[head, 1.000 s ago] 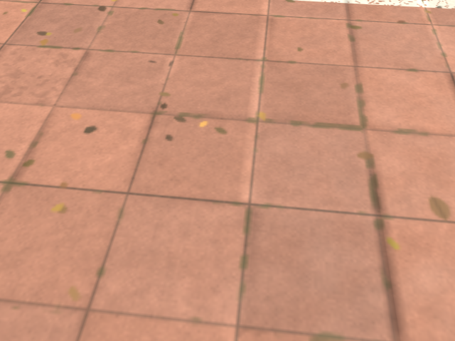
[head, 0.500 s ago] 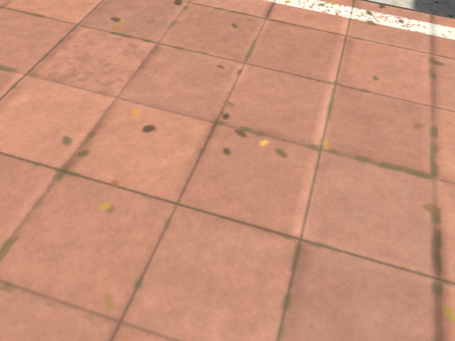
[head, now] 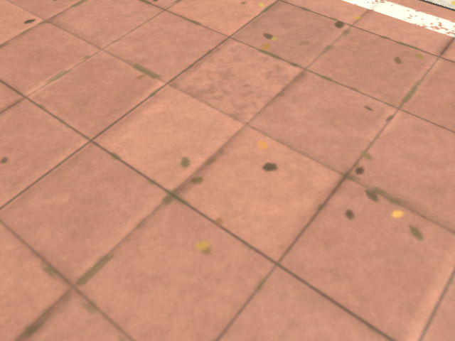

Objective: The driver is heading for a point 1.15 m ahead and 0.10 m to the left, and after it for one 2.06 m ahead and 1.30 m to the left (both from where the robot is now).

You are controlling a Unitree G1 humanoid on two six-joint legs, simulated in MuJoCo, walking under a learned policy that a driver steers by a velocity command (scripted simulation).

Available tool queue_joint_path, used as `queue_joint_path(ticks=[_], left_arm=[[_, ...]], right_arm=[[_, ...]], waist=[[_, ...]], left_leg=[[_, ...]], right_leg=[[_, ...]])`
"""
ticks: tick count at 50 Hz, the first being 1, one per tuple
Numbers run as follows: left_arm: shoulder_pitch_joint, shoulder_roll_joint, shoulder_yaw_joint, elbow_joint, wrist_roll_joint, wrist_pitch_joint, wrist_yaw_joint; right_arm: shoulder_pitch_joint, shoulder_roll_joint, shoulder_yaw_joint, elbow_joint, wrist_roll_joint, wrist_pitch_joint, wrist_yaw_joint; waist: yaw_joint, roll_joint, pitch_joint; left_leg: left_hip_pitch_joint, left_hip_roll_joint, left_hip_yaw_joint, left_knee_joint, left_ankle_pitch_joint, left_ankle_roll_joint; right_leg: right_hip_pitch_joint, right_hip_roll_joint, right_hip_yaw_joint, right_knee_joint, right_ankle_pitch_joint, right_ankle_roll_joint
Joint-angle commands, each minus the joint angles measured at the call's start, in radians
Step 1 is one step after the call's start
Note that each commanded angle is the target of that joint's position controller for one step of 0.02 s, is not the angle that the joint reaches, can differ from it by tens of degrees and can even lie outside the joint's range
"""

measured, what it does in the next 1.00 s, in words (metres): walks ahead: left foot, then right foot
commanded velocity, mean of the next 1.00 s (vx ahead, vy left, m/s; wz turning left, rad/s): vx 0.50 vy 0.00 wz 0.14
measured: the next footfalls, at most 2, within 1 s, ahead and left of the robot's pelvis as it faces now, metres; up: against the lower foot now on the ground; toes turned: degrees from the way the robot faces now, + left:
left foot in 0.30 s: +0.31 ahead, +0.13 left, +0.00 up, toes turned +14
right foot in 0.86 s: +0.65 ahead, +0.04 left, +0.00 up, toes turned +5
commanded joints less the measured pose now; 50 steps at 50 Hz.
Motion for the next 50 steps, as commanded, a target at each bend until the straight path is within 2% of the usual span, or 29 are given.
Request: queue_joint_path(ticks=[1,5,10,12,13,14,15,16,17,18,19,20,21,23,25,28,32,37,38,40,41,42,43,44,45,46,47,48,50], left_arm=[[0.017,0.076,0.011,-0.035,-0.001,-0.024,-0.004],[0.055,0.090,0.010,-0.012,-0.002,-0.019,-0.003],[0.141,0.135,0.017,0.031,0.000,0.006,0.016],[0.154,0.163,0.021,0.047,0.002,0.023,0.025],[0.158,0.181,0.024,0.053,0.003,0.033,0.028],[0.152,0.192,0.025,0.051,-0.001,0.042,0.030],[0.140,0.186,0.021,0.031,0.002,0.045,0.029],[0.163,0.073,-0.005,-0.045,-0.010,0.037,0.008],[0.060,0.141,0.013,-0.092,-0.005,0.028,0.002],[-0.047,0.142,0.012,-0.123,-0.008,0.019,-0.003],[-0.034,0.116,-0.001,-0.113,-0.015,0.008,-0.002],[-0.012,0.110,-0.002,-0.093,-0.006,0.013,-0.002],[0.019,0.103,-0.003,-0.083,0.013,0.031,-0.003],[0.067,0.083,-0.006,-0.057,0.029,0.066,-0.015],[0.041,0.071,-0.007,-0.055,0.022,0.077,-0.027],[-0.085,0.077,-0.005,-0.084,0.012,0.080,-0.031],[-0.191,0.068,-0.009,-0.107,0.001,0.074,-0.037],[-0.303,0.060,-0.017,-0.150,0.009,0.065,-0.050],[-0.301,0.058,-0.017,-0.154,0.010,0.064,-0.051],[-0.242,0.067,-0.012,-0.142,0.010,0.064,-0.044],[-0.167,0.083,-0.004,-0.122,0.011,0.062,-0.040],[-0.038,0.105,0.009,-0.084,0.014,0.055,-0.035],[0.121,0.150,0.029,-0.040,0.029,0.048,-0.027],[0.212,0.290,0.071,-0.040,0.039,0.052,-0.013],[0.165,0.273,0.068,-0.038,-0.005,0.059,-0.020],[0.103,0.252,0.065,-0.037,-0.022,0.064,-0.019],[0.048,0.196,0.053,-0.045,-0.019,0.068,-0.017],[0.013,0.158,0.042,-0.047,-0.017,0.067,-0.015],[-0.018,0.130,0.030,-0.048,-0.021,0.058,-0.012]], right_arm=[[-0.018,0.000,0.009,-0.072,0.000,0.001,0.016],[-0.165,0.024,0.028,-0.117,0.008,-0.008,0.031],[-0.293,0.015,0.033,-0.166,0.001,-0.009,0.039],[-0.261,0.002,0.026,-0.161,-0.005,-0.008,0.029],[-0.193,-0.014,0.018,-0.143,-0.007,-0.011,0.024],[-0.062,-0.037,0.004,-0.103,-0.011,-0.019,0.015],[0.121,-0.094,-0.022,-0.045,-0.022,-0.025,-0.001],[0.156,-0.206,-0.051,-0.049,-0.015,-0.023,-0.018],[0.197,-0.228,-0.057,-0.070,0.016,-0.011,-0.027],[0.177,-0.206,-0.053,-0.043,0.021,-0.004,-0.038],[0.128,-0.150,-0.040,-0.031,0.029,-0.010,-0.044],[0.077,-0.107,-0.027,-0.033,0.028,-0.019,-0.045],[0.040,-0.079,-0.015,-0.035,0.033,-0.027,-0.045],[0.040,-0.049,-0.001,-0.025,0.036,-0.051,-0.038],[0.078,-0.066,-0.003,0.006,0.037,-0.065,-0.033],[0.134,-0.074,-0.001,0.040,0.034,-0.073,-0.031],[0.177,-0.069,0.008,0.068,0.027,-0.083,-0.036],[0.217,-0.064,0.019,0.113,0.018,-0.086,-0.060],[0.213,-0.069,0.020,0.120,0.016,-0.085,-0.065],[0.192,-0.097,0.018,0.127,0.012,-0.084,-0.074],[0.186,-0.114,0.015,0.131,0.008,-0.079,-0.078],[0.178,-0.131,0.011,0.129,0.006,-0.070,-0.080],[0.156,-0.139,0.012,0.112,0.012,-0.069,-0.081],[0.201,-0.059,0.031,0.054,0.042,-0.080,-0.067],[0.175,-0.079,0.024,0.038,0.023,-0.089,-0.057],[0.094,-0.081,0.027,0.014,0.015,-0.097,-0.049],[0.059,-0.080,0.033,0.001,0.021,-0.107,-0.044],[0.049,-0.073,0.032,0.000,0.016,-0.103,-0.044],[0.079,-0.053,0.039,-0.001,-0.008,-0.062,-0.041]], waist=[[-0.024,-0.116,0.014],[0.005,-0.121,0.038],[0.042,-0.123,0.068],[0.019,-0.146,0.031],[-0.012,-0.156,-0.015],[-0.069,-0.144,-0.092],[-0.150,-0.087,-0.198],[-0.111,0.143,-0.314],[-0.148,0.105,-0.378],[-0.143,0.018,-0.233],[-0.095,-0.024,-0.133],[-0.044,-0.070,-0.082],[-0.002,-0.064,-0.064],[0.025,-0.046,-0.077],[0.022,-0.030,-0.047],[-0.017,-0.020,0.013],[-0.054,-0.009,0.047],[-0.080,-0.012,0.093],[-0.073,-0.009,0.089],[-0.038,0.020,0.040],[-0.004,0.034,-0.010],[0.051,0.033,-0.082],[0.129,-0.001,-0.167],[0.120,-0.217,-0.299],[0.084,-0.225,-0.355],[0.067,-0.134,-0.210],[0.043,-0.065,-0.103],[0.006,-0.019,-0.034],[-0.044,-0.046,-0.014]], left_leg=[[-0.118,0.048,-0.027,-0.038,0.105,-0.011],[-0.066,0.039,0.051,-0.280,0.258,-0.008],[-0.017,0.009,0.143,-0.474,0.145,0.035],[0.075,-0.054,0.185,-0.515,0.032,0.071],[0.161,-0.095,0.195,-0.535,-0.013,0.095],[0.328,-0.134,0.192,-0.592,-0.007,0.123],[0.598,-0.082,0.081,-0.627,-0.030,0.167],[0.936,0.235,-0.402,-0.656,-0.143,0.281],[0.987,0.338,-0.753,-0.809,-0.047,0.350],[0.917,0.291,-0.557,-0.818,0.087,0.314],[0.765,0.263,-0.427,-0.827,0.232,0.278],[0.644,0.209,-0.338,-0.842,0.329,0.232],[0.555,0.168,-0.276,-0.859,0.388,0.212],[0.489,0.136,-0.206,-0.894,0.463,0.203],[0.461,0.121,-0.150,-0.940,0.460,0.188],[0.497,0.115,-0.098,-0.986,0.435,0.150],[0.579,0.127,-0.023,-1.008,0.431,0.113],[0.705,0.170,0.055,-0.991,0.545,0.090],[0.726,0.177,0.073,-0.961,0.627,0.081],[0.758,0.180,0.112,-0.826,0.965,0.060],[0.770,0.180,0.127,-0.700,1.107,0.053],[0.744,0.173,0.143,-0.515,1.117,0.045],[0.580,0.150,0.168,-0.268,0.912,0.027],[0.203,0.002,0.200,0.161,0.354,-0.023],[-0.025,-0.124,0.029,0.339,-0.264,-0.029],[-0.111,-0.041,-0.052,0.324,-0.169,-0.021],[-0.101,0.003,-0.032,0.245,-0.090,-0.025],[-0.058,0.033,-0.025,0.161,-0.071,-0.033],[0.038,0.059,-0.015,0.059,-0.068,-0.068]], right_leg=[[0.043,-0.292,0.171,-0.207,0.217,-0.116],[0.051,-0.254,0.032,-0.192,0.309,-0.082],[0.202,-0.297,-0.029,-0.134,0.441,-0.067],[0.258,-0.306,-0.069,-0.002,0.749,-0.054],[0.273,-0.307,-0.086,0.123,0.880,-0.051],[0.229,-0.301,-0.107,0.310,0.885,-0.041],[0.050,-0.281,-0.113,0.575,0.674,-0.012],[-0.382,-0.156,-0.108,0.928,-0.103,0.045],[-0.560,-0.029,0.085,1.107,-0.349,0.067],[-0.654,-0.095,0.160,1.084,-0.228,0.056],[-0.606,-0.134,0.153,0.987,-0.146,0.051],[-0.529,-0.160,0.155,0.898,-0.128,0.052],[-0.456,-0.171,0.160,0.851,-0.133,0.060],[-0.381,-0.166,0.144,0.803,-0.121,0.069],[-0.397,-0.168,0.129,0.742,-0.046,0.070],[-0.491,-0.175,0.130,0.634,0.085,0.063],[-0.531,-0.133,0.151,0.490,0.204,0.036],[-0.528,-0.081,0.097,0.323,0.188,-0.011],[-0.498,-0.066,0.076,0.293,0.152,-0.026],[-0.379,-0.004,0.021,0.265,0.055,-0.066],[-0.298,0.033,0.002,0.256,0.004,-0.088],[-0.157,0.063,0.005,0.208,-0.006,-0.112],[0.087,0.014,0.101,0.157,0.010,-0.158],[0.418,-0.282,0.557,0.149,0.006,-0.311],[0.501,-0.383,0.929,-0.005,0.108,-0.384],[0.392,-0.344,0.775,-0.025,0.057,-0.348],[0.245,-0.320,0.663,-0.057,0.095,-0.311],[0.125,-0.270,0.583,-0.082,0.164,-0.270],[-0.010,-0.194,0.474,-0.117,0.253,-0.232]])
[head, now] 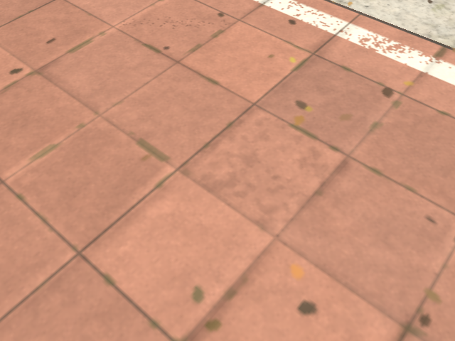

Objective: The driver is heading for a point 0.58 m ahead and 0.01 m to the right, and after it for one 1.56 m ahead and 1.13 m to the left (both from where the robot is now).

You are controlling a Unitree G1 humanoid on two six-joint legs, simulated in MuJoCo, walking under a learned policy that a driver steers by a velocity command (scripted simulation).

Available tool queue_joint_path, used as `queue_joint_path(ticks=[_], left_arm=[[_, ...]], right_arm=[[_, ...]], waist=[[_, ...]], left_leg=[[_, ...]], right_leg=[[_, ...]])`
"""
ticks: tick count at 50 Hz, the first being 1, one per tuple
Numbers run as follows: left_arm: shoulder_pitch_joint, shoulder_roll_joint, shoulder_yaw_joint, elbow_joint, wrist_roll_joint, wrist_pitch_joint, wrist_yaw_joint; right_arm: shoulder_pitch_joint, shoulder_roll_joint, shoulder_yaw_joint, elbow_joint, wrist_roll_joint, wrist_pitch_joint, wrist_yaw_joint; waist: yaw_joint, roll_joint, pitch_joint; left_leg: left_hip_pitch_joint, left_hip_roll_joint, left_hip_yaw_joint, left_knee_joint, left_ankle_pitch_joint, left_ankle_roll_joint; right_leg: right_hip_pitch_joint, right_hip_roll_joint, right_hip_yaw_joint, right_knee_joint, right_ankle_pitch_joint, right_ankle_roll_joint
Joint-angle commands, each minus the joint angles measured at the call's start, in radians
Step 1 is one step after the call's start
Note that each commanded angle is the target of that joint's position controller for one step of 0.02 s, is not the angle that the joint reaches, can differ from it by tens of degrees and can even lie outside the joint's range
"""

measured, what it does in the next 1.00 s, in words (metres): walks ahead: left foot, then right foot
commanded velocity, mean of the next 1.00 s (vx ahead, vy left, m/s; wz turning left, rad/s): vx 0.40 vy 0.00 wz -0.12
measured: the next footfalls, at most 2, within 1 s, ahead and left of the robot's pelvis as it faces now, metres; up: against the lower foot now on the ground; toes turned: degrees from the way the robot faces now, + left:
left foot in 0.38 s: +0.40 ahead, +0.10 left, +0.00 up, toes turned -12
right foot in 0.84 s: +0.58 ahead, -0.13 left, +0.00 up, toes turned -9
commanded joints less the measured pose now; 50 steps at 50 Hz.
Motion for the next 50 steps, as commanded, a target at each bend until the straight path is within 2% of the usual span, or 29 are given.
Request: queue_joint_path(ticks=[1,4,7,13,16,17,18,19,20,21,22,23,24,26,28,30,31,34,37,39,41,42,43,44,45,46,47,48,50], left_arm=[[0.057,0.106,0.024,-0.037,-0.008,-0.023,0.006],[0.096,0.140,0.033,-0.026,-0.010,-0.033,0.008],[0.155,0.140,0.036,-0.017,-0.014,-0.027,0.011],[0.242,0.146,0.037,-0.007,0.003,-0.021,0.025],[0.208,0.150,0.032,-0.011,0.008,-0.029,0.035],[0.187,0.160,0.033,-0.011,0.009,-0.033,0.035],[0.174,0.163,0.031,-0.007,0.007,-0.037,0.031],[0.173,0.138,0.022,-0.013,0.003,-0.044,0.023],[0.279,0.048,0.001,-0.035,-0.022,-0.048,0.019],[0.322,0.085,0.003,-0.019,-0.010,-0.041,0.022],[0.231,0.124,0.009,-0.015,0.014,-0.033,0.023],[0.143,0.113,0.005,-0.032,0.021,-0.034,0.013],[0.109,0.097,0.002,-0.044,0.021,-0.032,0.005],[0.119,0.078,-0.005,-0.038,0.035,-0.014,-0.007],[0.116,0.066,-0.009,-0.037,0.039,-0.005,-0.012],[0.046,0.057,-0.016,-0.060,0.040,-0.003,-0.016],[-0.004,0.050,-0.021,-0.075,0.041,-0.004,-0.016],[-0.099,-0.003,-0.047,-0.099,0.031,-0.013,-0.011],[-0.139,0.010,-0.050,-0.099,0.017,-0.018,0.005],[-0.136,0.037,-0.045,-0.098,0.015,-0.022,0.020],[-0.041,0.064,-0.035,-0.065,0.019,-0.034,0.036],[0.029,0.105,-0.023,-0.046,0.033,-0.049,0.046],[0.122,0.186,-0.007,-0.053,0.051,-0.057,0.054],[0.112,0.211,0.008,-0.068,0.020,-0.032,0.045],[0.085,0.144,0.000,-0.085,-0.008,-0.013,0.042],[0.008,0.085,-0.017,-0.098,-0.005,-0.007,0.048],[-0.055,0.053,-0.028,-0.106,0.002,-0.001,0.056],[-0.080,0.049,-0.029,-0.106,0.006,0.002,0.064],[-0.081,0.055,-0.025,-0.098,0.015,0.002,0.068]], right_arm=[[0.048,-0.089,-0.017,-0.070,-0.020,0.025,0.007],[-0.037,-0.081,-0.013,-0.110,-0.018,0.042,0.011],[-0.168,-0.080,-0.010,-0.153,-0.013,0.042,0.014],[-0.328,-0.080,0.003,-0.208,0.001,0.025,0.023],[-0.271,-0.103,-0.003,-0.198,0.002,0.011,0.022],[-0.197,-0.123,-0.013,-0.173,0.003,0.007,0.016],[-0.071,-0.144,-0.025,-0.132,0.001,-0.002,0.007],[0.067,-0.186,-0.039,-0.108,-0.011,-0.014,-0.007],[0.182,-0.286,-0.064,-0.107,-0.030,-0.013,-0.019],[0.176,-0.276,-0.075,-0.080,-0.005,0.007,-0.010],[0.088,-0.196,-0.061,-0.097,0.009,0.013,-0.004],[0.025,-0.136,-0.047,-0.103,0.012,0.012,0.002],[0.005,-0.110,-0.038,-0.092,0.007,0.009,0.003],[0.021,-0.096,-0.033,-0.061,0.013,-0.005,0.003],[0.058,-0.104,-0.035,-0.035,0.023,-0.022,0.009],[0.083,-0.117,-0.040,-0.014,0.027,-0.026,0.011],[0.096,-0.109,-0.037,-0.002,0.029,-0.024,0.011],[0.128,-0.105,-0.033,0.031,0.032,-0.014,0.011],[0.175,-0.135,-0.041,0.060,0.031,0.000,0.007],[0.166,-0.147,-0.047,0.059,0.031,0.011,0.000],[0.128,-0.153,-0.054,0.048,0.039,0.019,-0.006],[0.125,-0.136,-0.052,0.036,0.049,0.016,-0.006],[0.156,-0.074,-0.039,-0.010,0.059,0.012,-0.010],[0.307,-0.037,-0.034,0.010,0.074,0.035,-0.026],[0.278,-0.122,-0.057,0.037,0.037,0.063,-0.033],[0.206,-0.119,-0.064,0.026,0.019,0.078,-0.025],[0.161,-0.104,-0.066,0.015,0.012,0.089,-0.017],[0.140,-0.097,-0.068,0.007,0.007,0.103,-0.008],[0.155,-0.076,-0.068,0.007,0.006,0.127,-0.001]], waist=[[-0.026,-0.020,-0.050],[-0.013,-0.043,-0.030],[0.037,-0.064,-0.016],[0.106,-0.083,-0.025],[0.065,-0.096,-0.030],[0.031,-0.100,-0.053],[-0.030,-0.069,-0.109],[-0.091,-0.022,-0.207],[-0.075,0.165,-0.365],[-0.054,0.246,-0.377],[-0.036,0.076,-0.192],[-0.033,0.004,-0.105],[-0.014,0.016,-0.053],[0.017,0.074,-0.040],[0.026,0.080,-0.053],[0.023,0.073,-0.032],[0.017,0.066,-0.008],[0.003,0.069,-0.012],[-0.021,0.093,-0.055],[-0.014,0.101,-0.063],[0.035,0.076,-0.080],[0.058,0.019,-0.125],[0.064,-0.142,-0.258],[0.034,-0.280,-0.409],[0.038,-0.143,-0.363],[0.017,-0.103,-0.233],[-0.004,-0.109,-0.148],[-0.018,-0.141,-0.103],[-0.034,-0.139,-0.102]], left_leg=[[-0.148,0.064,-0.027,-0.064,0.027,-0.039],[-0.189,0.069,0.000,-0.198,0.124,-0.072],[-0.239,0.060,0.006,-0.366,0.257,-0.088],[-0.245,0.010,0.011,-0.585,0.318,-0.068],[-0.084,-0.011,0.003,-0.687,0.269,-0.017],[0.022,-0.036,0.012,-0.711,0.222,0.004],[0.173,-0.055,0.026,-0.770,0.219,0.029],[0.387,0.048,-0.073,-0.780,0.175,0.072],[0.676,0.326,-0.468,-0.788,0.079,0.178],[0.689,0.408,-0.779,-0.929,-0.017,0.252],[0.539,0.363,-0.671,-0.952,-0.110,0.238],[0.420,0.313,-0.530,-0.972,-0.060,0.217],[0.341,0.264,-0.420,-0.998,0.050,0.191],[0.268,0.199,-0.290,-1.025,0.204,0.162],[0.272,0.186,-0.232,-1.040,0.326,0.175],[0.279,0.184,-0.192,-1.077,0.349,0.187],[0.273,0.173,-0.172,-1.080,0.446,0.192],[0.240,0.111,-0.071,-1.010,0.811,0.163],[0.284,0.100,-0.078,-0.925,0.893,0.131],[0.311,0.111,-0.125,-0.857,0.860,0.117],[0.299,0.093,-0.163,-0.741,0.759,0.085],[0.231,0.043,-0.148,-0.610,0.628,0.059],[0.071,-0.030,-0.095,-0.367,0.179,0.030],[-0.048,-0.128,-0.018,-0.121,-0.387,0.023],[-0.083,-0.086,-0.034,-0.035,-0.348,0.020],[-0.108,-0.053,-0.038,-0.021,-0.266,0.009],[-0.110,-0.026,-0.033,-0.043,-0.205,-0.007],[-0.090,-0.010,-0.028,-0.057,-0.161,-0.025],[-0.034,-0.022,-0.003,-0.042,-0.112,-0.045]], right_leg=[[0.108,-0.266,0.336,-0.265,0.291,-0.166],[0.079,-0.224,0.298,-0.292,0.304,-0.151],[0.130,-0.198,0.303,-0.278,0.309,-0.108],[0.291,-0.223,0.354,-0.195,0.425,-0.086],[0.295,-0.260,0.377,-0.153,0.493,-0.053],[0.289,-0.255,0.370,-0.094,0.600,-0.037],[0.281,-0.215,0.331,0.050,0.673,-0.018],[0.182,-0.167,0.289,0.254,0.540,0.003],[-0.060,-0.052,0.187,0.581,0.091,0.045],[-0.243,0.013,0.135,0.738,-0.341,0.053],[-0.314,-0.054,0.166,0.786,-0.260,0.047],[-0.306,-0.085,0.164,0.748,-0.186,0.048],[-0.291,-0.114,0.154,0.698,-0.158,0.049],[-0.233,-0.137,0.133,0.634,-0.141,0.066],[-0.238,-0.141,0.109,0.606,-0.118,0.078],[-0.297,-0.170,0.081,0.548,-0.058,0.093],[-0.313,-0.184,0.055,0.493,-0.031,0.106],[-0.210,-0.157,-0.006,0.284,0.058,0.136],[-0.125,-0.105,-0.014,0.170,0.133,0.135],[-0.087,-0.095,0.013,0.110,0.115,0.118],[0.047,-0.093,0.031,-0.034,0.180,0.093],[0.197,-0.165,0.076,-0.077,0.341,0.071],[0.432,-0.434,0.276,0.003,0.796,0.008],[0.540,-0.632,0.442,0.024,1.014,-0.143],[0.430,-0.579,0.423,-0.039,0.779,-0.157],[0.308,-0.514,0.343,-0.102,0.565,-0.129],[0.206,-0.463,0.272,-0.158,0.442,-0.101],[0.132,-0.431,0.207,-0.195,0.393,-0.087],[0.054,-0.402,0.125,-0.213,0.396,-0.095]])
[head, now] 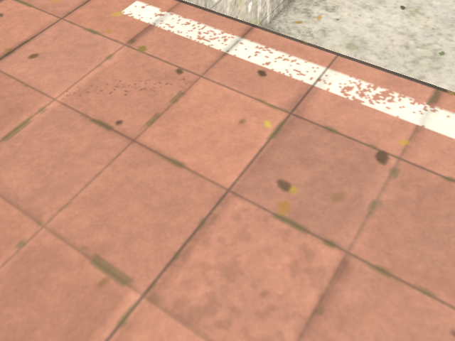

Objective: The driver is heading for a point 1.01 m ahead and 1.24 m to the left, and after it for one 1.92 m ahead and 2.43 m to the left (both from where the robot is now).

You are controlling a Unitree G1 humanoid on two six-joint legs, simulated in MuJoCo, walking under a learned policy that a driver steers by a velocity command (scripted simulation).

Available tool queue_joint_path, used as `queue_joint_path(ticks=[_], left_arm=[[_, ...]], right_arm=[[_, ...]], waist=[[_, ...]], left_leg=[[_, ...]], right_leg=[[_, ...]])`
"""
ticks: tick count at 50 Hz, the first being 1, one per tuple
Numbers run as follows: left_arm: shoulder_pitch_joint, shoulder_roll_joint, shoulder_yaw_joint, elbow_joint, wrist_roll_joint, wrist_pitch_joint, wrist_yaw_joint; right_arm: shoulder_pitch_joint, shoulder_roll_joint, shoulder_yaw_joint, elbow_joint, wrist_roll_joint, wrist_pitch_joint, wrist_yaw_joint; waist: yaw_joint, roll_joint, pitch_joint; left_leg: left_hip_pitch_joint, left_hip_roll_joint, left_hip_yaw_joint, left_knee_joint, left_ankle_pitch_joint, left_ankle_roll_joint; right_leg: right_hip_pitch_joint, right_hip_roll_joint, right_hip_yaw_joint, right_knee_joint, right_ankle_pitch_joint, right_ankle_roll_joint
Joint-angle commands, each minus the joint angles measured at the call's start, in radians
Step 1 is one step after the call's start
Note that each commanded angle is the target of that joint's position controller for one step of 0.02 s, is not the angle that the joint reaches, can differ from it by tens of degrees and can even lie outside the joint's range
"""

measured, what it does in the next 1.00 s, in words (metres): steps on the spot, turning left: left foot, then right foot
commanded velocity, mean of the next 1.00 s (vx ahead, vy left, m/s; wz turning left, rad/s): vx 0.03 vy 0.00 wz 0.57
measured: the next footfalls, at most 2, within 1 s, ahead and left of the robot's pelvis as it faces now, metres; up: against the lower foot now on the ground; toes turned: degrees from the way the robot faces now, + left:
left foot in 0.28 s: +0.03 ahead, +0.12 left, +0.00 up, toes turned +13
right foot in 0.78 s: +0.08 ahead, -0.06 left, +0.00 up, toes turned +32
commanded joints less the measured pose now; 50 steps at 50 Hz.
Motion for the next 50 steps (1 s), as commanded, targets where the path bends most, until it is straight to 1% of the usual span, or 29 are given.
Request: queue_joint_path(ticks=[1,7,10,12,13,14,15,16,17,18,19,20,21,23,27,31,35,37,38,39,40,41,42,43,44,45,47,48,50], left_arm=[[0.044,0.118,0.034,-0.036,0.006,-0.004,0.012],[0.041,0.155,0.052,-0.025,0.016,0.010,0.004],[0.064,0.191,0.067,-0.016,0.017,0.025,-0.004],[0.059,0.213,0.076,-0.013,0.010,0.034,-0.007],[0.068,0.213,0.079,-0.008,0.008,0.041,-0.008],[0.110,0.192,0.081,0.006,0.013,0.050,-0.013],[0.140,0.097,0.058,-0.036,0.009,0.061,-0.021],[0.010,0.143,0.064,-0.074,0.014,0.077,-0.005],[0.007,0.136,0.064,-0.073,0.001,0.085,-0.005],[0.038,0.135,0.065,-0.056,-0.007,0.082,-0.008],[0.064,0.148,0.070,-0.039,-0.001,0.073,-0.010],[0.094,0.161,0.076,-0.021,0.015,0.069,-0.014],[0.105,0.164,0.079,-0.016,0.017,0.067,-0.019],[0.090,0.148,0.076,-0.027,0.008,0.070,-0.021],[0.041,0.138,0.069,-0.055,0.002,0.077,-0.013],[0.019,0.137,0.062,-0.079,-0.004,0.069,-0.007],[0.051,0.143,0.057,-0.093,-0.017,0.057,-0.001],[0.111,0.137,0.054,-0.084,-0.020,0.048,0.006],[0.155,0.142,0.055,-0.074,-0.015,0.040,0.014],[0.161,0.217,0.071,-0.079,0.000,0.034,0.024],[0.080,0.312,0.085,-0.117,0.004,0.039,0.023],[0.079,0.290,0.086,-0.115,0.014,0.045,0.014],[0.039,0.215,0.065,-0.126,0.009,0.043,0.008],[-0.010,0.175,0.054,-0.133,0.005,0.042,0.004],[-0.038,0.166,0.050,-0.143,0.006,0.041,0.005],[-0.036,0.163,0.050,-0.147,0.006,0.040,0.010],[0.017,0.169,0.053,-0.137,0.007,0.038,0.009],[0.067,0.177,0.059,-0.124,0.008,0.036,0.008],[0.131,0.200,0.070,-0.102,0.009,0.032,0.003]], right_arm=[[0.108,-0.048,-0.020,-0.038,-0.005,0.031,0.008],[-0.026,-0.038,-0.007,-0.114,-0.003,0.057,0.035],[-0.063,-0.055,-0.007,-0.148,0.003,0.055,0.042],[-0.050,-0.055,-0.007,-0.159,0.004,0.046,0.042],[-0.016,-0.061,-0.009,-0.150,0.004,0.037,0.040],[0.012,-0.094,-0.017,-0.143,-0.001,0.025,0.034],[-0.010,-0.228,-0.044,-0.178,-0.006,0.018,0.021],[0.037,-0.278,-0.064,-0.171,-0.013,0.020,0.010],[0.020,-0.232,-0.054,-0.160,-0.009,0.021,0.001],[-0.047,-0.193,-0.043,-0.169,0.001,0.022,-0.003],[-0.114,-0.175,-0.039,-0.190,0.002,0.024,-0.003],[-0.136,-0.152,-0.033,-0.202,0.009,0.021,-0.004],[-0.126,-0.136,-0.028,-0.205,0.014,0.018,0.000],[-0.087,-0.145,-0.032,-0.198,0.018,0.010,0.004],[-0.029,-0.161,-0.042,-0.189,0.010,0.011,0.000],[-0.024,-0.183,-0.051,-0.194,0.002,0.016,0.004],[-0.066,-0.192,-0.058,-0.202,0.000,0.021,0.014],[-0.112,-0.188,-0.058,-0.206,0.008,0.025,0.017],[-0.138,-0.176,-0.055,-0.211,0.018,0.026,0.014],[-0.114,-0.124,-0.042,-0.220,0.026,0.022,0.011],[-0.056,-0.074,-0.033,-0.230,0.028,0.018,0.005],[-0.079,-0.170,-0.055,-0.215,-0.014,0.021,0.001],[-0.074,-0.184,-0.065,-0.199,-0.014,0.024,0.007],[-0.050,-0.171,-0.065,-0.177,-0.012,0.032,0.016],[-0.027,-0.164,-0.064,-0.166,-0.007,0.040,0.027],[-0.012,-0.157,-0.061,-0.158,-0.003,0.045,0.038],[-0.048,-0.144,-0.053,-0.166,0.005,0.049,0.046],[-0.074,-0.140,-0.048,-0.176,0.004,0.051,0.049],[-0.135,-0.138,-0.042,-0.197,-0.006,0.054,0.062]], waist=[[0.000,-0.147,-0.130],[0.030,-0.180,-0.128],[0.048,-0.178,-0.136],[0.032,-0.161,-0.137],[0.016,-0.127,-0.138],[0.011,-0.011,-0.114],[0.037,0.301,-0.086],[-0.029,0.208,-0.016],[0.007,0.127,-0.016],[0.046,0.106,-0.009],[0.069,0.106,-0.031],[0.072,0.115,-0.063],[0.070,0.092,-0.103],[0.057,0.055,-0.125],[0.018,0.087,-0.107],[0.006,0.085,-0.111],[0.024,0.096,-0.130],[0.066,0.090,-0.132],[0.096,0.071,-0.129],[0.079,-0.062,-0.131],[0.038,-0.273,-0.115],[0.054,-0.213,-0.088],[0.025,-0.143,-0.065],[0.001,-0.120,-0.039],[-0.012,-0.150,-0.050],[-0.005,-0.176,-0.056],[0.030,-0.163,-0.065],[0.056,-0.163,-0.082],[0.099,-0.188,-0.070]], left_leg=[[-0.011,0.031,0.000,0.059,0.059,-0.027],[0.043,0.061,0.041,-0.216,0.113,-0.009],[0.099,0.049,0.075,-0.322,0.078,0.009],[0.175,0.036,0.094,-0.457,0.114,0.033],[0.251,0.020,0.089,-0.562,0.162,0.050],[0.298,0.065,-0.029,-0.725,0.203,0.070],[0.341,0.361,-0.464,-0.876,0.269,0.157],[0.198,0.424,-0.518,-0.879,0.462,0.265],[0.188,0.357,-0.416,-0.854,0.482,0.264],[0.175,0.287,-0.335,-0.849,0.446,0.230],[0.203,0.227,-0.290,-0.839,0.434,0.200],[0.233,0.203,-0.263,-0.819,0.528,0.201],[0.264,0.196,-0.258,-0.803,0.601,0.206],[0.314,0.201,-0.276,-0.789,0.635,0.214],[0.358,0.208,-0.355,-0.787,0.544,0.236],[0.318,0.203,-0.422,-0.766,0.532,0.247],[0.262,0.179,-0.491,-0.741,0.596,0.218],[0.207,0.141,-0.505,-0.719,0.564,0.170],[0.139,0.099,-0.488,-0.689,0.469,0.121],[0.029,0.016,-0.399,-0.573,0.245,0.055],[-0.142,-0.167,-0.161,-0.366,-0.039,0.009],[-0.117,-0.097,-0.123,-0.165,-0.081,-0.003],[-0.082,-0.076,-0.136,-0.073,-0.028,-0.004],[-0.068,-0.069,-0.125,-0.006,0.034,-0.011],[-0.077,-0.066,-0.110,0.042,0.080,-0.020],[-0.097,-0.063,-0.091,0.069,0.091,-0.035],[-0.128,-0.049,-0.062,0.043,0.097,-0.059],[-0.152,-0.035,-0.054,0.006,0.107,-0.062],[-0.198,-0.009,-0.044,-0.072,0.114,-0.062]], right_leg=[[0.086,-0.268,0.162,-0.207,0.344,-0.169],[0.067,-0.282,0.082,-0.223,0.043,-0.158],[0.083,-0.315,0.079,-0.192,-0.013,-0.149],[0.072,-0.318,0.054,-0.134,-0.028,-0.113],[0.033,-0.303,0.023,-0.073,-0.047,-0.069],[-0.028,-0.255,-0.035,0.060,-0.139,0.004],[-0.258,-0.089,-0.137,0.328,-0.436,0.105],[-0.291,-0.012,0.027,0.479,-0.491,0.107],[-0.271,-0.031,0.091,0.544,-0.409,0.103],[-0.257,-0.033,0.111,0.546,-0.313,0.095],[-0.252,-0.025,0.113,0.550,-0.250,0.087],[-0.243,-0.015,0.103,0.582,-0.221,0.086],[-0.229,-0.008,0.106,0.605,-0.216,0.089],[-0.239,-0.006,0.117,0.589,-0.216,0.099],[-0.253,0.002,0.133,0.459,-0.247,0.106],[-0.170,0.028,0.141,0.346,-0.284,0.092],[-0.029,0.067,0.144,0.214,-0.296,0.066],[0.103,0.082,0.140,0.040,-0.224,0.050],[0.211,0.063,0.146,-0.115,-0.130,0.041],[0.302,-0.110,0.305,-0.236,-0.187,0.003],[0.332,-0.360,0.582,-0.301,-0.149,-0.090],[0.190,-0.401,0.565,-0.267,-0.038,-0.175],[0.140,-0.343,0.481,-0.253,0.017,-0.174],[0.111,-0.272,0.370,-0.240,0.049,-0.144],[0.137,-0.220,0.296,-0.228,0.070,-0.120],[0.168,-0.201,0.249,-0.213,0.143,-0.120],[0.238,-0.201,0.206,-0.191,0.219,-0.131],[0.292,-0.215,0.213,-0.207,0.108,-0.135],[0.355,-0.243,0.253,-0.265,-0.168,-0.138]])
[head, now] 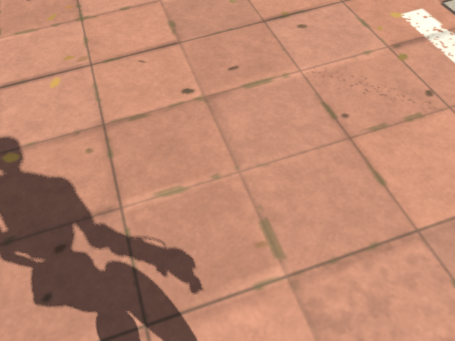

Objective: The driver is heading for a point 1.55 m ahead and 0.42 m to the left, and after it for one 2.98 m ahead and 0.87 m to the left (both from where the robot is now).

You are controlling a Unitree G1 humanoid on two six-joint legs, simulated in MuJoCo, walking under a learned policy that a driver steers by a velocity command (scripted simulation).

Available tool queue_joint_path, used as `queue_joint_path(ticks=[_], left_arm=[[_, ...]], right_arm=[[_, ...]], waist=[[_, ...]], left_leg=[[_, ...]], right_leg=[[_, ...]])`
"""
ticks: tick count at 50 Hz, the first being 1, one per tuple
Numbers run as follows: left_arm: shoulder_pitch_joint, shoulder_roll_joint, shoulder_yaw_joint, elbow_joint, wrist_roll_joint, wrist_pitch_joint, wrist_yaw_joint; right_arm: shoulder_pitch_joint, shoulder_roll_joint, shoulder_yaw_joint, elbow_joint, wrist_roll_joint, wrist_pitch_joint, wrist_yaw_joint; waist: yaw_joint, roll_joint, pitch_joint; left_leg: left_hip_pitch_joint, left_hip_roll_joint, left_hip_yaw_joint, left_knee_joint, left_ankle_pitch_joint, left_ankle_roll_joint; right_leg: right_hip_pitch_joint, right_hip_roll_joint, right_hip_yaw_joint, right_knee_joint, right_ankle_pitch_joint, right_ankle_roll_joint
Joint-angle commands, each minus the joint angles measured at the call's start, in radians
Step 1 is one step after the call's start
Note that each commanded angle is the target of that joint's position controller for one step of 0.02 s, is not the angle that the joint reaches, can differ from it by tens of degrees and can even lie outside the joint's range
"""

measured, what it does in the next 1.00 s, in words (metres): walks ahead, turning left: left foot, then right foot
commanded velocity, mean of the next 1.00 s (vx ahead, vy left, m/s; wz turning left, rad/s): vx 0.41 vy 0.00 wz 0.43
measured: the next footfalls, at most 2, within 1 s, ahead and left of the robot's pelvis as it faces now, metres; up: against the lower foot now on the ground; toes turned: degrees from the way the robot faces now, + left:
left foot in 0.28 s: +0.07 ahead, +0.14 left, +0.00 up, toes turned +12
right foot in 0.74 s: +0.47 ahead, +0.10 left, +0.00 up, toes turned +24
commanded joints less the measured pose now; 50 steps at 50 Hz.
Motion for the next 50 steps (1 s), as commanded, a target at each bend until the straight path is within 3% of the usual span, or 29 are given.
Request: queue_joint_path(ticks=[1,9,11,12,13,14,15,16,17,18,20,22,24,28,32,34,35,36,37,38,39,40,41,42,44,47,50], left_arm=[[0.089,0.178,0.055,-0.024,0.003,-0.017,-0.002],[0.108,0.219,0.079,0.017,0.012,-0.052,-0.031],[0.100,0.231,0.084,0.025,0.006,-0.049,-0.037],[0.081,0.232,0.084,0.026,-0.003,-0.045,-0.039],[0.071,0.217,0.079,0.027,-0.008,-0.041,-0.039],[0.076,0.166,0.061,0.021,0.002,-0.041,-0.041],[-0.003,0.064,0.028,-0.064,0.011,-0.042,-0.056],[-0.054,0.134,0.044,-0.080,0.039,-0.043,-0.057],[-0.057,0.172,0.054,-0.076,0.025,-0.051,-0.070],[-0.020,0.179,0.053,-0.052,0.008,-0.063,-0.081],[0.035,0.182,0.054,-0.010,0.025,-0.063,-0.083],[0.045,0.166,0.050,-0.002,0.032,-0.048,-0.084],[-0.003,0.146,0.043,-0.019,0.027,-0.039,-0.083],[-0.173,0.116,0.026,-0.075,0.019,-0.039,-0.083],[-0.263,0.102,0.013,-0.110,0.006,-0.052,-0.089],[-0.207,0.116,0.016,-0.094,0.006,-0.058,-0.082],[-0.137,0.135,0.025,-0.070,0.005,-0.060,-0.072],[-0.017,0.160,0.038,-0.031,0.001,-0.063,-0.058],[0.135,0.180,0.047,0.013,0.002,-0.071,-0.043],[0.286,0.246,0.062,0.029,0.024,-0.079,-0.024],[0.293,0.337,0.083,0.044,0.038,-0.078,-0.029],[0.217,0.252,0.069,0.044,0.003,-0.072,-0.041],[0.120,0.184,0.055,0.030,-0.005,-0.075,-0.045],[0.092,0.140,0.044,0.039,-0.002,-0.081,-0.050],[0.092,0.113,0.031,0.073,-0.006,-0.091,-0.050],[0.153,0.120,0.031,0.119,-0.021,-0.111,-0.059],[0.191,0.136,0.037,0.146,-0.023,-0.106,-0.053]], right_arm=[[-0.092,-0.074,-0.009,-0.094,-0.008,-0.007,0.021],[-0.180,-0.034,0.020,-0.132,-0.002,-0.037,0.048],[-0.154,-0.035,0.023,-0.129,-0.002,-0.049,0.046],[-0.102,-0.029,0.025,-0.111,-0.009,-0.057,0.042],[-0.009,-0.040,0.020,-0.074,-0.018,-0.066,0.034],[0.148,-0.091,-0.001,-0.016,-0.025,-0.077,0.021],[0.254,-0.226,-0.029,-0.025,-0.018,-0.086,0.002],[0.218,-0.230,-0.024,-0.045,0.001,-0.091,-0.008],[0.174,-0.177,-0.010,-0.039,0.007,-0.087,-0.016],[0.128,-0.138,0.004,-0.042,0.006,-0.091,-0.021],[0.070,-0.109,0.016,-0.056,0.009,-0.107,-0.030],[0.092,-0.108,0.018,-0.042,0.020,-0.126,-0.028],[0.134,-0.114,0.014,-0.018,0.024,-0.133,-0.030],[0.211,-0.108,0.012,0.020,0.017,-0.135,-0.038],[0.251,-0.109,0.014,0.056,0.015,-0.142,-0.052],[0.220,-0.117,0.016,0.065,0.014,-0.148,-0.057],[0.202,-0.129,0.015,0.068,0.012,-0.151,-0.059],[0.196,-0.142,0.013,0.075,0.004,-0.151,-0.058],[0.186,-0.142,0.013,0.081,0.003,-0.152,-0.055],[0.213,-0.072,0.032,0.064,0.002,-0.156,-0.049],[0.341,0.010,0.043,0.056,0.034,-0.152,-0.044],[0.284,-0.067,0.036,0.072,-0.004,-0.152,-0.048],[0.209,-0.075,0.032,0.066,-0.001,-0.151,-0.042],[0.143,-0.068,0.038,0.055,-0.007,-0.152,-0.036],[0.117,-0.046,0.045,0.045,-0.025,-0.140,-0.021],[0.084,-0.009,0.059,0.034,-0.035,-0.129,-0.011],[-0.066,0.013,0.078,-0.016,-0.030,-0.126,-0.007]], waist=[[0.074,-0.216,-0.034],[0.074,-0.201,0.012],[0.049,-0.194,0.011],[0.012,-0.173,0.006],[-0.031,-0.130,-0.019],[-0.092,0.013,-0.094],[-0.142,0.312,-0.120],[-0.133,0.157,-0.026],[-0.096,0.081,0.041],[-0.050,0.056,0.061],[-0.003,0.045,0.034],[0.011,0.025,-0.011],[0.003,0.013,-0.007],[-0.046,0.023,0.039],[-0.069,0.034,0.043],[-0.031,0.033,0.034],[0.001,0.037,0.003],[0.051,0.030,-0.061],[0.128,0.002,-0.139],[0.171,-0.095,-0.265],[0.089,-0.366,-0.349],[0.067,-0.227,-0.249],[0.038,-0.142,-0.124],[0.038,-0.080,-0.072],[-0.001,-0.126,-0.042],[-0.013,-0.132,-0.041],[0.007,-0.125,0.010]], left_leg=[[-0.174,0.037,0.027,-0.074,0.005,-0.009],[0.031,0.076,0.132,-0.386,-0.043,0.070],[0.141,0.061,0.164,-0.479,-0.019,0.103],[0.238,0.046,0.181,-0.561,0.038,0.118],[0.382,0.013,0.187,-0.615,0.057,0.131],[0.579,0.052,0.072,-0.681,-0.042,0.157],[0.715,0.376,-0.487,-0.874,-0.406,0.271],[0.621,0.442,-0.687,-0.954,-0.405,0.344],[0.570,0.403,-0.551,-0.920,-0.290,0.342],[0.521,0.339,-0.438,-0.912,-0.126,0.312],[0.495,0.243,-0.297,-0.907,0.174,0.274],[0.489,0.217,-0.243,-0.883,0.417,0.279],[0.476,0.204,-0.224,-0.879,0.485,0.286],[0.458,0.184,-0.232,-0.877,0.526,0.283],[0.471,0.209,-0.240,-0.864,0.637,0.258],[0.461,0.223,-0.230,-0.846,0.729,0.224],[0.465,0.217,-0.215,-0.783,0.880,0.203],[0.479,0.199,-0.194,-0.645,1.032,0.187],[0.423,0.156,-0.154,-0.442,1.006,0.170],[0.278,0.097,-0.115,-0.147,0.701,0.158],[-0.015,-0.100,-0.044,0.171,-0.086,0.115],[-0.098,-0.044,-0.100,0.237,-0.078,0.135],[-0.104,0.006,-0.086,0.223,0.017,0.137],[-0.089,0.036,-0.062,0.179,0.063,0.137],[-0.055,0.087,-0.020,0.101,0.078,0.122],[-0.068,0.109,0.029,0.003,0.082,0.085],[-0.116,0.130,0.067,-0.181,0.173,0.038]], right_leg=[[0.201,-0.267,0.244,-0.212,-0.163,-0.151],[0.083,-0.301,0.117,-0.241,-0.249,-0.125],[0.022,-0.304,0.079,-0.211,-0.225,-0.114],[-0.033,-0.290,0.036,-0.156,-0.219,-0.099],[-0.121,-0.260,-0.020,-0.043,-0.205,-0.079],[-0.240,-0.192,-0.113,0.216,-0.175,-0.044],[-0.561,-0.043,-0.170,0.598,-0.392,0.025],[-0.703,-0.009,0.032,0.705,-0.380,0.027],[-0.698,-0.070,0.088,0.710,-0.269,0.020],[-0.643,-0.091,0.086,0.671,-0.160,0.022],[-0.550,-0.099,0.074,0.617,-0.058,0.046],[-0.513,-0.079,0.059,0.622,-0.018,0.070],[-0.533,-0.072,0.051,0.592,0.014,0.087],[-0.564,-0.049,0.038,0.420,0.108,0.099],[-0.455,-0.020,0.030,0.240,0.194,0.059],[-0.313,-0.002,0.030,0.176,0.185,0.017],[-0.208,0.026,0.021,0.166,0.139,-0.003],[-0.077,0.060,0.010,0.156,0.082,-0.024],[0.113,0.038,0.021,0.102,0.098,-0.048],[0.330,-0.171,0.248,0.080,-0.126,-0.087],[0.490,-0.421,0.783,-0.070,-0.212,-0.219],[0.375,-0.385,0.868,-0.147,-0.267,-0.212],[0.239,-0.358,0.683,-0.147,-0.235,-0.204],[0.152,-0.304,0.565,-0.157,-0.103,-0.193],[0.062,-0.223,0.420,-0.181,0.089,-0.174],[0.040,-0.192,0.348,-0.203,0.270,-0.201],[0.000,-0.161,0.300,-0.249,0.250,-0.206]])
